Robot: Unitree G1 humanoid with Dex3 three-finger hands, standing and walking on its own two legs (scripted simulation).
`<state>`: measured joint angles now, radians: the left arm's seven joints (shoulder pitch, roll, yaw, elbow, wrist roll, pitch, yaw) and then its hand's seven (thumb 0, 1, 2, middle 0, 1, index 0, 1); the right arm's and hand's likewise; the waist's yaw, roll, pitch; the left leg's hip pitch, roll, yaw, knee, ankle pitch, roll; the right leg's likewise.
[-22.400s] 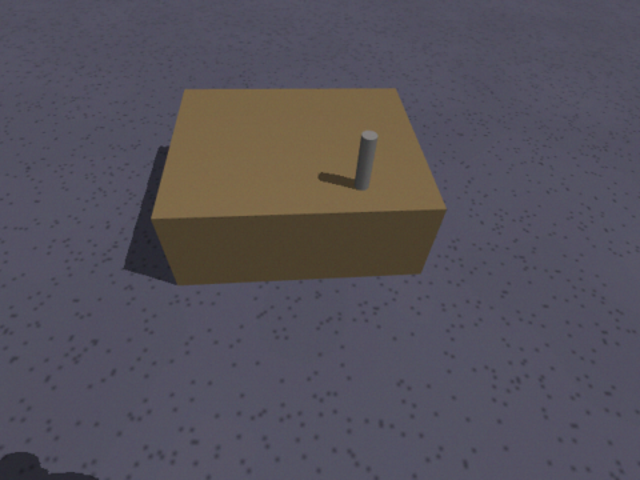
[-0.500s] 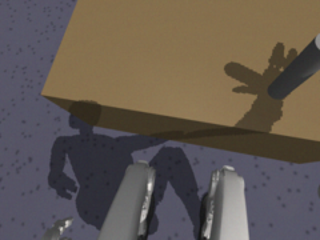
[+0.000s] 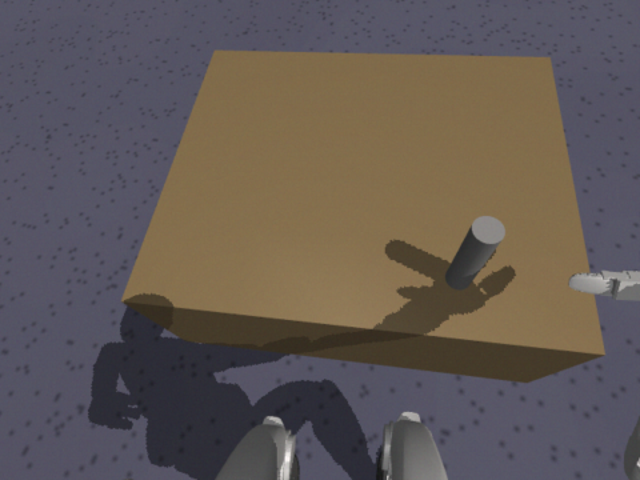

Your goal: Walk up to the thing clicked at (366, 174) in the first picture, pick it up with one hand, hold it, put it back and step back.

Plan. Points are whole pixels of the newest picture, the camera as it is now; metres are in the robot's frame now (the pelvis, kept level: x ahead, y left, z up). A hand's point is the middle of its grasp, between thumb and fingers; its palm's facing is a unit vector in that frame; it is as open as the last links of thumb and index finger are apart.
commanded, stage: home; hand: right
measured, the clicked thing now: (471, 257) +0.49 -0.22 -0.22
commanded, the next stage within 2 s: none
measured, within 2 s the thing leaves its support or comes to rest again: neither
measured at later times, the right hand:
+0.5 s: hand (533, 422) +0.21 -0.21 -0.02, palm faces +0.18 +0.95 -0.25, open 17.2 cm
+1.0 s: hand (498, 457) +0.18 -0.17 -0.01, palm faces +0.12 +0.97 -0.20, open 17.6 cm
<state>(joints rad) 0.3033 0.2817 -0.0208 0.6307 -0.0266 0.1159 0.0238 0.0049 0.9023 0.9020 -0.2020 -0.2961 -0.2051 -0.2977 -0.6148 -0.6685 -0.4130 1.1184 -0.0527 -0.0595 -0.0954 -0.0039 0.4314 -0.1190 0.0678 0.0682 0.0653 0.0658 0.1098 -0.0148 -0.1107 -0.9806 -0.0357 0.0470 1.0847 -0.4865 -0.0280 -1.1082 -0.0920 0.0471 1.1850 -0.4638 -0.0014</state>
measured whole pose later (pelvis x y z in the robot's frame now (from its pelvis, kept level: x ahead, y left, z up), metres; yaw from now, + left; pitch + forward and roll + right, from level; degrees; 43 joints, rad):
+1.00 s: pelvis +0.03 +0.02 +0.04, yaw -4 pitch +10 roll +2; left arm 0.29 0.24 -0.02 0.51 -0.02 -0.15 0.17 0.01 0.90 0.90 -0.20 -0.30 -0.21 -0.30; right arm 0.49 -0.22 -0.02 -0.10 0.07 0.43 -0.02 0.00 0.56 -0.04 0.06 0.05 0.05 0.04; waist 0.04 -0.05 -0.14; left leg -0.59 0.00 0.06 0.93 -0.51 0.00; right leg -0.71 -0.05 0.05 0.98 -0.45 0.03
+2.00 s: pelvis +0.03 +0.01 +0.04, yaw -4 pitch +10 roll +3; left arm 0.28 0.22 -0.02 0.53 -0.01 -0.20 0.18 0.02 0.90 0.90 -0.20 -0.30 -0.21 -0.30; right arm 0.50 -0.23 -0.03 -0.15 0.05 0.47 -0.02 -0.01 0.58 -0.03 0.05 0.04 0.05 0.04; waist 0.03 -0.05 -0.15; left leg -0.61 0.01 0.05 0.94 -0.51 -0.02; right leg -0.73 -0.05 0.04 1.01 -0.46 0.01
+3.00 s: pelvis +0.03 +0.01 +0.07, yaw -4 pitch +1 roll +1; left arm 0.19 0.31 0.04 0.88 0.06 -0.02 0.00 0.01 0.90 0.91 -0.20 -0.31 -0.21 -0.31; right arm 0.26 -0.32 -0.04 0.69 -0.04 0.03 -0.02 0.00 0.55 -0.04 0.06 0.04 0.05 0.04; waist -0.01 0.03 0.02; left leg -0.31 0.04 0.02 0.72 -0.41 -0.03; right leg -0.40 -0.02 0.00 0.74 -0.35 0.00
